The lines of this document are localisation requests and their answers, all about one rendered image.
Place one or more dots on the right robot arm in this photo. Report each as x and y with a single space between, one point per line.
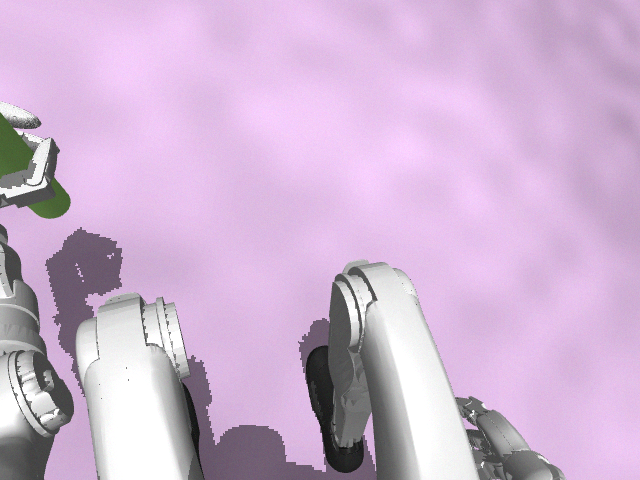
530 465

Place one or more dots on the right robot foot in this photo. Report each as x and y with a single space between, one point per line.
320 388

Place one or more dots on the left robot hand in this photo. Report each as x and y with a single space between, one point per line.
31 185

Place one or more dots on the right robot hand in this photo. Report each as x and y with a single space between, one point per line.
496 438

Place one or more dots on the left robot arm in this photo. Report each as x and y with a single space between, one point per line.
34 401

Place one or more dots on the can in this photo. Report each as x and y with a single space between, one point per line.
15 155

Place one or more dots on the left robot foot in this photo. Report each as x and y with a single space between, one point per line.
194 423

